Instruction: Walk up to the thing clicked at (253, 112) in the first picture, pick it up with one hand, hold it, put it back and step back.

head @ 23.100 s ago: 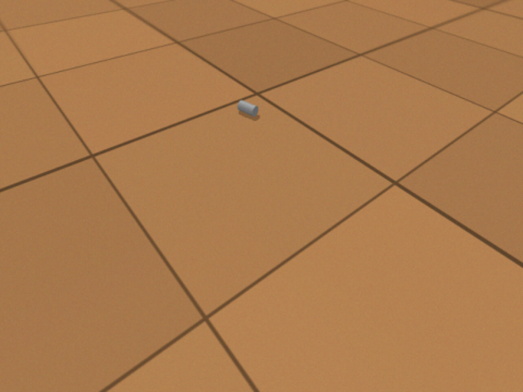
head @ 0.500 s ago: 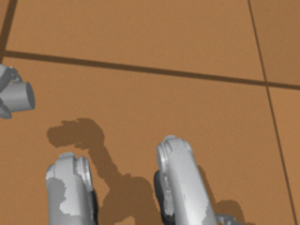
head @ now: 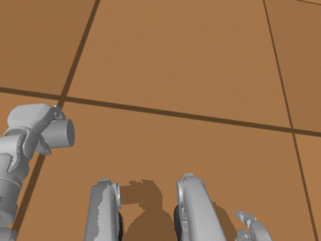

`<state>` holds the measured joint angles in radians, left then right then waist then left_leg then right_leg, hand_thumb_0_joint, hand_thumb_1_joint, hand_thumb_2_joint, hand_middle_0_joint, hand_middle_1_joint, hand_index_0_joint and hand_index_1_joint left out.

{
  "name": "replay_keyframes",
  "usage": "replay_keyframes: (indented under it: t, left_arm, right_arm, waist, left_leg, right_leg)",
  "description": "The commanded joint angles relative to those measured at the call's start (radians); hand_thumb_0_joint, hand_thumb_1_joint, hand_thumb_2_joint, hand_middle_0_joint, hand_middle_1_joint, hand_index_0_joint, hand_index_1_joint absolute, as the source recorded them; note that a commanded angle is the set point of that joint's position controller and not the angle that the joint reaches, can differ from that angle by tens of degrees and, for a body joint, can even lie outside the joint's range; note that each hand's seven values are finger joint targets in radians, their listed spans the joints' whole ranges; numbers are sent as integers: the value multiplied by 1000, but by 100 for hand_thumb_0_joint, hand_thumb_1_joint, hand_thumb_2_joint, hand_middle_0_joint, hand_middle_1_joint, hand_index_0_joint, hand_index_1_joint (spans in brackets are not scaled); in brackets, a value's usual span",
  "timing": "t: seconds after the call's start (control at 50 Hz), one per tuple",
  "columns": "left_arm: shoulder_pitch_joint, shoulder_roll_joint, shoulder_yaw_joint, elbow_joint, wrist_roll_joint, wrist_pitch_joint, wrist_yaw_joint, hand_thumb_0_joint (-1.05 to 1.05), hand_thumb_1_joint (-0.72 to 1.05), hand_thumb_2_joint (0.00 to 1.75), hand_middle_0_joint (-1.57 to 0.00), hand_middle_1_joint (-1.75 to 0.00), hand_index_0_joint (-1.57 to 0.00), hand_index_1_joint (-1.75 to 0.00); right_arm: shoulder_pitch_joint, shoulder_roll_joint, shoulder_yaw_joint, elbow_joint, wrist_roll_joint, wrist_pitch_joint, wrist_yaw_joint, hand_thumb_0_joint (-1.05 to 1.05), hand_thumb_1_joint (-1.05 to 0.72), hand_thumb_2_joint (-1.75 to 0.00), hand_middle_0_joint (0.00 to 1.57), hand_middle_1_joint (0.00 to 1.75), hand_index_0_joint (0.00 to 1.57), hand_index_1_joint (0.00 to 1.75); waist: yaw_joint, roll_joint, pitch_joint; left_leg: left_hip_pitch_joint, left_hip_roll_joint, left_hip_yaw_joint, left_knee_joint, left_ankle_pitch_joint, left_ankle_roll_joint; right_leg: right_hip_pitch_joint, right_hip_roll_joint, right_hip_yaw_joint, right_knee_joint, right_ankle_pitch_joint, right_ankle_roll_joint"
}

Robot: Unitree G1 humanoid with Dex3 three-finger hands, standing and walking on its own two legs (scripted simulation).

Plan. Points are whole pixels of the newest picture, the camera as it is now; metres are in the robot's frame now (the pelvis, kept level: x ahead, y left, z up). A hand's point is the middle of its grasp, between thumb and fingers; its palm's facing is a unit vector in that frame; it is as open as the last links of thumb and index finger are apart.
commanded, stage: lift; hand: left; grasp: from above
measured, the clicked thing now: (44, 135) +0.42 +0.28 -0.10
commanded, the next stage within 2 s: hold in 0.86 s
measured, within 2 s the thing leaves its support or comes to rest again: neither
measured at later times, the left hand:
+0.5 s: hand (20, 128) +0.35 +0.24 +0.10, palm faces -0.43 -0.10 -0.90, open 9.9 cm
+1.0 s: hand out of the picture +0.37 +0.23 +0.16, palm faces -0.46 -0.10 -0.88, open 10.0 cm
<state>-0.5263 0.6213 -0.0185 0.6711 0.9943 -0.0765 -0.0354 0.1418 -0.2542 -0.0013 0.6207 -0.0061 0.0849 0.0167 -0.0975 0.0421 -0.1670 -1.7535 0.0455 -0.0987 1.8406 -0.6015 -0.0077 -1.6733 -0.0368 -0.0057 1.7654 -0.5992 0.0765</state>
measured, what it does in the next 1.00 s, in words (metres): rises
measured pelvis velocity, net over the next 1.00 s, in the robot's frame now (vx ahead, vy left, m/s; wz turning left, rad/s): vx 0.06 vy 0.00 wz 0.02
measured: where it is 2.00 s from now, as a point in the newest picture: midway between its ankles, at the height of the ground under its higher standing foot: outside the picture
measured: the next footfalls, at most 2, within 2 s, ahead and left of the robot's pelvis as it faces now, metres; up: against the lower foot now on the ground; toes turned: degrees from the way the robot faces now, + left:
none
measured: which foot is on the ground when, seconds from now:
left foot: down 0.00-1.00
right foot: down 0.00-1.00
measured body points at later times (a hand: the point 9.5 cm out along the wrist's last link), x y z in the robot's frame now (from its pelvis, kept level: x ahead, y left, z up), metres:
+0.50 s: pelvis +0.03 -0.01 +0.16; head +0.10 -0.01 +0.60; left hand +0.37 +0.24 +0.15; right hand +0.15 -0.27 +0.04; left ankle +0.09 +0.12 -0.47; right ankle +0.10 -0.16 -0.47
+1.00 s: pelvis +0.06 +0.00 +0.23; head +0.10 -0.01 +0.68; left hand +0.39 +0.24 +0.21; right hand +0.17 -0.26 +0.11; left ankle +0.09 +0.12 -0.47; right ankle +0.10 -0.16 -0.47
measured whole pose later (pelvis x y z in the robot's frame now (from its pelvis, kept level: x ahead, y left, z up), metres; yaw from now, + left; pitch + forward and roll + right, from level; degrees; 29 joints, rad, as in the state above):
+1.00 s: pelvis +0.06 +0.00 +0.23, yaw +1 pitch +9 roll -1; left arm -0.30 0.41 -0.18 0.76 0.98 0.00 0.04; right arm 0.25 -0.24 -0.03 0.72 0.04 0.00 -0.06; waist -0.04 0.03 -0.08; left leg -0.62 0.06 0.02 0.83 -0.36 -0.02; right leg -0.60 -0.05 0.03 0.80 -0.35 0.06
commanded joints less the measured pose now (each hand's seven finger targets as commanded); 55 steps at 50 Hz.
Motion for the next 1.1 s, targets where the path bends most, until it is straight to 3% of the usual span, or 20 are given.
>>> replay_keyframes:
  t: [0.0,0.08,0.1,0.16,0.18,0.24,0.28,0.34,0.44,0.46,0.5,0.54,0.56,0.6,0.64,0.82,0.92,0.96,1.02,1.08]
  left_arm:
    - [-228,216,71,-229,-29,28,42,0,87,57,-118,-46,-119,-45]
    - [-187,207,67,-270,-42,36,41,0,86,59,-117,-48,-118,-47]
    - [-162,172,43,-255,-42,36,39,0,86,59,-117,-48,-118,-46]
    - [-141,175,50,-248,-53,27,47,0,84,55,-115,-45,-117,-44]
    - [-131,133,21,-220,-51,26,48,0,82,54,-114,-45,-116,-44]
    - [-117,138,33,-204,-43,22,70,0,81,54,-112,-48,-114,-46]
    - [-107,104,10,-203,-44,20,82,0,81,54,-113,-47,-114,-46]
    - [-86,105,19,-173,-26,21,99,0,82,54,-112,-51,-114,-48]
    - [-107,62,-7,-138,-6,33,145,0,83,58,-113,-52,-115,-50]
    - [-105,36,-31,-110,-3,40,152,0,83,59,-114,-51,-116,-50]
    - [-108,60,-15,-97,7,48,165,0,83,60,-115,-52,-116,-50]
    - [-130,40,-43,-95,7,58,169,0,82,62,-114,-54,-115,-52]
    - [-147,54,-31,-94,4,62,172,0,83,62,-114,-54,-115,-53]
    - [-147,35,-51,-82,1,72,171,0,82,63,-113,-55,-115,-53]
    - [-122,47,-34,-75,-3,81,173,0,81,64,-112,-56,-114,-54]
    - [-94,-4,-77,-73,-25,86,133,0,80,66,-113,-57,-114,-56]
    - [-102,0,-72,-106,-13,72,122,0,80,68,-113,-57,-114,-56]
    - [-97,-5,-75,-105,-9,65,123,0,80,61,-111,-55,-114,-53]
    - [-107,9,-69,-118,10,64,121,0,77,63,-108,-57,-111,-54]
    - [-113,4,-70,-132,5,64,111,0,76,66,-108,-57,-110,-55]
  right_arm:
    - [87,-182,-74,-65,16,-25,-32,0,-89,-90,20,30,20,30]
    - [73,-170,-72,-62,26,-43,-51,0,-89,-90,20,30,20,30]
    - [69,-163,-69,-62,28,-49,-56,0,-89,-90,20,30,20,30]
    - [65,-157,-66,-54,32,-69,-72,0,-89,-90,20,30,20,30]
    - [69,-152,-63,-48,32,-75,-74,0,-90,-90,20,30,20,30]
    - [75,-147,-64,-43,35,-92,-82,0,-90,-90,20,30,20,30]
    - [74,-135,-62,-40,38,-100,-83,0,-90,-90,20,30,20,30]
    - [83,-136,-70,-28,38,-109,-87,0,-90,-90,20,30,20,30]
    - [84,-131,-68,-20,41,-117,-87,0,-90,-90,20,30,20,30]
    - [90,-128,-68,-16,42,-117,-87,0,-90,-90,20,30,20,30]
    - [94,-132,-74,-9,43,-120,-88,0,-90,-90,20,30,20,30]
    - [95,-126,-74,-11,43,-120,-87,0,-90,-90,20,30,20,30]
    - [96,-133,-78,-8,43,-121,-87,0,-89,-90,20,30,20,30]
    - [95,-130,-77,-8,46,-122,-85,0,-89,-90,20,30,20,30]
    - [89,-133,-81,-8,46,-123,-83,0,-89,-90,20,30,20,30]
    - [83,-129,-83,-13,51,-123,-83,0,-89,-90,20,30,20,30]
    - [79,-129,-84,-14,52,-121,-82,0,-89,-90,20,30,20,30]
    - [71,-131,-85,-17,52,-122,-80,0,-89,-89,20,30,20,30]
    - [76,-134,-90,-10,52,-117,-80,0,-89,-89,20,30,20,30]
    - [82,-135,-94,-8,52,-114,-77,0,-89,-89,20,30,20,30]
  waist:
    - [3,163,-517]
    - [10,126,-487]
    - [3,111,-451]
    - [10,80,-401]
    - [-1,73,-373]
    - [17,64,-346]
    - [15,41,-329]
    - [30,56,-341]
    - [30,47,-278]
    - [23,18,-255]
    - [34,22,-259]
    - [34,13,-245]
    - [36,15,-261]
    - [33,10,-243]
    - [54,24,-242]
    - [55,-2,-203]
    - [60,24,-188]
    - [61,29,-168]
    - [64,27,-193]
    - [62,26,-204]
  left_leg:
    - [606,-12,20,-434,9,21]
    - [688,-11,28,-520,19,20]
    - [697,-12,26,-546,14,19]
    - [751,-10,34,-606,22,20]
    - [766,-11,30,-627,31,18]
    - [821,-15,38,-683,60,16]
    - [842,-25,61,-707,78,18]
    - [918,-27,67,-757,134,11]
    - [987,-34,73,-857,130,8]
    - [995,-38,83,-863,151,9]
    - [1031,-42,91,-891,178,8]
    - [1058,-48,102,-916,210,9]
    - [1085,-47,103,-932,213,10]
    - [1116,-49,106,-965,227,8]
    - [1156,-47,101,-1004,240,4]
    - [1267,-46,111,-1106,330,6]
    - [1337,-38,112,-1160,359,-3]
    - [1361,-32,102,-1183,357,-7]
    - [1391,-36,109,-1181,444,-8]
    - [1421,-39,120,-1188,497,-7]
  right_leg:
    - [336,51,-67,-309,82,-91]
    - [454,53,-52,-410,90,-89]
    - [469,53,-50,-434,88,-88]
    - [548,52,-37,-516,88,-87]
    - [563,51,-35,-532,98,-88]
    - [637,50,-24,-604,109,-88]
    - [705,49,-7,-675,106,-88]
    - [776,52,-2,-723,153,-87]
    - [854,59,1,-817,154,-83]
    - [869,60,4,-838,165,-84]
    - [913,60,7,-867,188,-81]
    - [956,60,13,-905,216,-78]
    - [975,59,13,-919,220,-76]
    - [1001,59,13,-945,236,-75]
    - [1037,60,8,-967,247,-76]
    - [1149,62,4,-1063,332,-74]
    - [1155,68,-6,-1088,350,-81]
    - [1154,71,-16,-1096,340,-82]
    - [1192,71,-12,-1105,410,-83]
    - [1220,70,-8,-1117,460,-82]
